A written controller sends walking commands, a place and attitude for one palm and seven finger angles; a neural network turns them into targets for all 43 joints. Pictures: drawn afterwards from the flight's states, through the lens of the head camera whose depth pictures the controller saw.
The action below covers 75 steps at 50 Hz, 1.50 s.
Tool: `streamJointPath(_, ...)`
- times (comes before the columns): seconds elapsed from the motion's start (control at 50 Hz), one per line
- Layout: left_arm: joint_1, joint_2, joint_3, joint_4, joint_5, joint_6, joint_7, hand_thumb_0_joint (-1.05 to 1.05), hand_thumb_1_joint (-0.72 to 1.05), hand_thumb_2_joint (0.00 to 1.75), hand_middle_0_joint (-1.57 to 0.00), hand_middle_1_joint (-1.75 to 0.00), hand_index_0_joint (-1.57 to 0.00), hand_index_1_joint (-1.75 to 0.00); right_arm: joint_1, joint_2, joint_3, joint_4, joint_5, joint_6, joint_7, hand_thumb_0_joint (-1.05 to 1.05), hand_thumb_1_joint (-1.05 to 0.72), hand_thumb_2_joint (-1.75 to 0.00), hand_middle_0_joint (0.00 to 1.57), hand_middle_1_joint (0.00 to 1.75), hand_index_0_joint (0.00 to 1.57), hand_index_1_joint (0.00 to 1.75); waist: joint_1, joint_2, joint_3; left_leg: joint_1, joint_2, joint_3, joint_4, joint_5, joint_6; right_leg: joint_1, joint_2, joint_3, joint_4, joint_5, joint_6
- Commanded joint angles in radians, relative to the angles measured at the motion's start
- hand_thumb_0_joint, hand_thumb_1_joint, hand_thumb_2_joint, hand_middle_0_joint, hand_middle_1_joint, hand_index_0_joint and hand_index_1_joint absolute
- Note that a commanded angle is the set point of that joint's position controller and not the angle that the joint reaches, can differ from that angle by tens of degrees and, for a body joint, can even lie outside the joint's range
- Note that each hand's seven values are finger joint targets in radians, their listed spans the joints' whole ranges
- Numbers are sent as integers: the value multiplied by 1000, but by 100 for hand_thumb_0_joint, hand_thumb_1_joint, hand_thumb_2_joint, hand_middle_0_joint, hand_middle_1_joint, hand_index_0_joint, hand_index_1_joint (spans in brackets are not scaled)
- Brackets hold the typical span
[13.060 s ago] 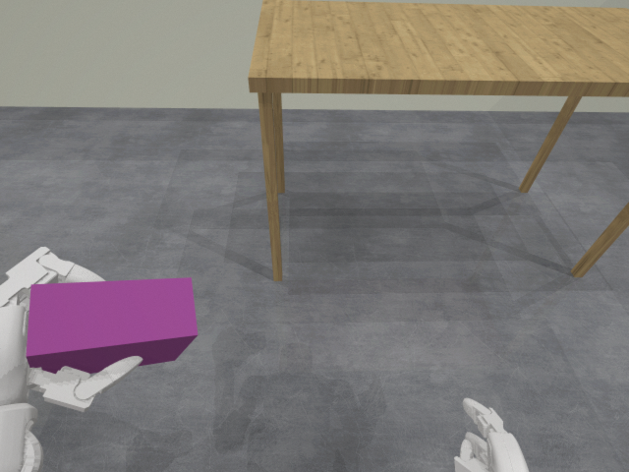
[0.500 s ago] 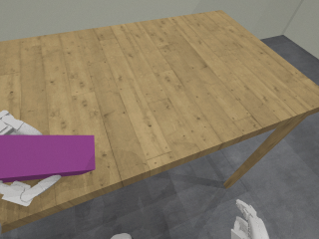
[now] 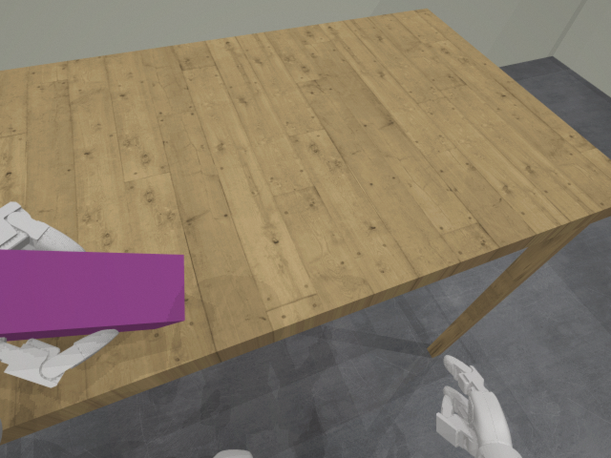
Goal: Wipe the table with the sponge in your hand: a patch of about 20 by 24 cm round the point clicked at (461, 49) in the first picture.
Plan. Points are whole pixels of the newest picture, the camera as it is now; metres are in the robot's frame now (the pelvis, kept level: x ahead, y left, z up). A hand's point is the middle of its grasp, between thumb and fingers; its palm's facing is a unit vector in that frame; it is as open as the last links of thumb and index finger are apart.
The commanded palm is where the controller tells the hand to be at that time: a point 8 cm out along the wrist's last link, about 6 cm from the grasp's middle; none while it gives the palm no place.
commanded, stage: come to a stop and stand still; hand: left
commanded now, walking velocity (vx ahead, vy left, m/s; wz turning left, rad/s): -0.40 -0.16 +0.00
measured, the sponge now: (121, 296) +0.24 +0.20 +0.15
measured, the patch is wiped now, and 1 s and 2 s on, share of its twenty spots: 0.00 0.00 0.00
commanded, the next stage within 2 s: look again from close up in 0.98 s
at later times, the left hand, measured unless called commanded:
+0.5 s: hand out of the picture +0.20 +0.28 +0.16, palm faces +0.42 -0.84 -0.35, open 10.0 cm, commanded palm +0.14 +0.31 +0.18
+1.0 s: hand out of the picture +0.24 +0.34 +0.19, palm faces +0.49 -0.77 -0.41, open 10.0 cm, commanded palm +0.15 +0.33 +0.18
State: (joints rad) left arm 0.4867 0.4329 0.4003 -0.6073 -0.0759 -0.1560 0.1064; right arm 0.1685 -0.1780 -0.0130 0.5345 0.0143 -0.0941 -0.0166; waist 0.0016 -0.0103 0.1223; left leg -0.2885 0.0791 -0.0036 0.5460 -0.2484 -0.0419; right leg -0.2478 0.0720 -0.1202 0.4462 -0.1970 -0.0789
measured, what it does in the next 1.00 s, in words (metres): stands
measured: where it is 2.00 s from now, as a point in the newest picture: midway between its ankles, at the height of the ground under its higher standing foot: outside the picture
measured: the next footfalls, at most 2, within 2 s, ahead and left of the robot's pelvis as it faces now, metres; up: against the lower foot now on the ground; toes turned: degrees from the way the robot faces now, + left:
none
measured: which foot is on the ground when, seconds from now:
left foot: down 0.00-1.00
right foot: down 0.00-1.00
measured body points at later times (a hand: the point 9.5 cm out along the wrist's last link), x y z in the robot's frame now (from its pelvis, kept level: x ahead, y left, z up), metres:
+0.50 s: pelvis -0.02 +0.03 +0.01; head +0.00 +0.04 +0.45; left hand +0.17 +0.32 +0.18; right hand +0.14 -0.19 -0.08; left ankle -0.02 +0.14 -0.74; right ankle +0.03 -0.07 -0.74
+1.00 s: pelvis +0.00 +0.05 +0.00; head +0.03 +0.06 +0.45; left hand +0.21 +0.37 +0.21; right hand +0.19 -0.17 -0.08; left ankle -0.02 +0.14 -0.74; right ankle +0.03 -0.07 -0.74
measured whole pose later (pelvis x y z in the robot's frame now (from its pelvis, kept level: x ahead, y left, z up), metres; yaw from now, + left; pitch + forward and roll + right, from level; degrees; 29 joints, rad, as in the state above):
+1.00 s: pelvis +0.00 +0.05 +0.00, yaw +1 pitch +0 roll -1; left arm 0.18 0.46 0.43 -0.32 -0.03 -0.21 0.10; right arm 0.20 -0.20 0.01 0.58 0.02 -0.11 -0.01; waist 0.07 -0.02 0.08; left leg -0.21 -0.02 0.01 0.50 -0.28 0.03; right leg -0.25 -0.01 -0.10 0.44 -0.19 -0.02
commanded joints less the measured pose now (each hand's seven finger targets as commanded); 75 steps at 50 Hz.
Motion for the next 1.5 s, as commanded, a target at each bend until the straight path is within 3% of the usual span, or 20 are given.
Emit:
streamJointPath(0.0,19,160,145,-217,-17,-83,25,0,10,130,-120,-160,-120,-160,-15,-129,-56,-128,5,-45,-16,0,-90,-90,20,30,20,30,2,27,-293,39,67,-34,62,257,48,127,-239,189,-38,452,31)
streamJointPath(0.06,33,167,154,-208,-22,-84,45,0,10,130,-120,-160,-120,-160,-20,-120,-54,-116,6,-39,-25,0,-90,-90,20,30,20,30,-4,-40,-302,43,9,-2,111,26,40,60,-307,254,-93,361,20)
streamJointPath(0.12,86,132,127,-154,-29,-50,73,0,10,130,-120,-160,-120,-160,-43,-107,-38,-110,27,-25,-31,0,-90,-90,20,30,20,30,0,-52,-262,70,-26,-30,169,-103,45,-51,-372,375,-209,-31,-22)
streamJointPath(0.18,32,136,105,-163,-15,-43,88,0,10,130,-120,-160,-120,-160,-42,-117,-21,-108,13,-25,-41,0,-90,-90,20,30,20,30,1,-55,-218,70,-15,-24,-31,-88,70,0,-305,290,-197,-184,3)
streamJointPath(0.32,-64,106,54,-115,29,-30,86,0,10,130,-120,-160,-120,-160,-65,-138,-15,-111,16,-33,-45,0,-90,-90,20,30,20,30,3,114,-128,-62,61,-131,-239,-132,101,141,-160,176,-112,-105,63)
streamJointPath(0.84,-52,64,30,-87,20,-37,63,0,10,130,-120,-160,-120,-160,-40,-141,-20,-119,8,-13,-26,0,-90,-90,20,30,20,30,4,76,-214,36,33,-111,-175,224,57,224,-179,132,-60,229,33)
streamJointPath(0.86,-67,84,45,-98,21,-35,65,0,10,130,-120,-160,-120,-160,-40,-145,-26,-123,10,-13,-27,0,-90,-90,20,30,20,30,6,70,-211,30,35,-114,-174,220,58,229,-181,138,-61,231,34)
streamJointPath(0.88,-1115,854,603,-309,188,-141,47,0,10,130,-120,-160,-120,-160,89,-163,-24,-93,-37,-76,-33,0,-90,-90,20,30,20,30,31,-52,-127,-88,2,-10,-24,284,76,105,-153,156,-78,242,94)
streamJointPath(0.9,-547,277,242,276,84,-113,-2,0,10,130,-120,-160,-120,-160,26,-66,6,-42,-14,-83,-30,0,-90,-90,20,30,20,30,28,-57,-325,52,-64,-10,-75,259,70,158,-225,152,-55,291,2)
streamJointPath(0.92,-325,103,106,316,20,-88,-6,0,10,130,-120,-160,-120,-160,-3,-125,-34,-88,18,-88,-17,0,-90,-90,20,30,20,30,40,149,-333,148,-44,-19,-121,308,28,172,-189,198,23,332,-14)
streamJointPath(0.94,-353,120,76,149,32,-118,-8,0,10,130,-120,-160,-120,-160,32,-153,-33,-105,4,-91,-6,0,-90,-90,20,30,20,30,37,197,-332,113,-20,-10,-97,334,31,188,-181,194,9,308,15)
streamJointPath(1.02,-93,21,-21,34,14,-125,-5,0,10,130,-120,-160,-120,-160,-61,-144,-20,-124,15,-100,42,0,-90,-90,20,30,20,30,46,18,-274,79,-3,-28,-138,281,49,200,-150,138,0,243,53)
streamJointPath(1.08,-119,101,53,-34,28,-121,5,0,10,130,-120,-160,-120,-160,-60,-163,-26,-141,4,-95,29,0,-90,-90,20,30,20,30,39,-24,-228,6,2,-41,-172,210,48,204,-138,118,-3,173,62)
streamJointPath(1.12,-151,185,148,-70,30,-126,20,0,10,130,-120,-160,-120,-160,-83,-157,-19,-139,3,-93,12,0,-90,-90,20,30,20,30,38,13,-237,25,3,-34,-192,153,53,192,-125,116,9,129,67)
streamJointPath(1.22,-193,114,101,-30,30,-136,14,0,10,130,-120,-160,-120,-160,-69,-144,-20,-129,2,-98,-2,0,-90,-90,20,30,20,30,27,108,-204,31,-6,-19,-174,144,55,173,-131,128,-13,150,57)
streamJointPath(1.4,-205,64,25,-48,44,-130,13,0,10,130,-120,-160,-120,-160,-53,-157,-24,-122,-6,-106,-2,0,-90,-90,20,30,20,30,26,48,-197,18,-18,-39,-176,128,56,199,-134,133,-49,156,54)
streamJointPath(1.42,-197,82,46,-57,47,-128,17,0,10,130,-120,-160,-120,-160,-70,-153,-19,-119,-3,-109,-1,0,-90,-90,20,30,20,30,26,57,-205,40,-21,-30,-180,129,54,185,-125,131,-45,152,57)
streamJointPath(1.44,-1220,835,570,-341,221,-233,15,0,10,130,-120,-160,-120,-160,71,-179,-7,-94,-71,-140,-2,0,-90,-90,20,30,20,30,26,66,-97,-150,-12,-30,-77,208,80,133,-111,134,-14,186,69)
streamJointPath(1.46,-592,225,196,285,103,-191,-30,0,10,130,-120,-160,-120,-160,-5,-50,25,-31,-25,-138,1,0,-90,-90,20,30,20,30,36,41,-270,37,-42,-67,-144,278,59,95,-183,139,-5,218,-4)
streamJointPath(1.48,-328,94,85,249,57,-180,-41,0,10,130,-120,-160,-120,-160,30,-131,-26,-98,-15,-149,-2,0,-90,-90,20,30,20,30,53,144,-256,134,-18,-40,-131,378,36,123,-157,240,-13,294,3)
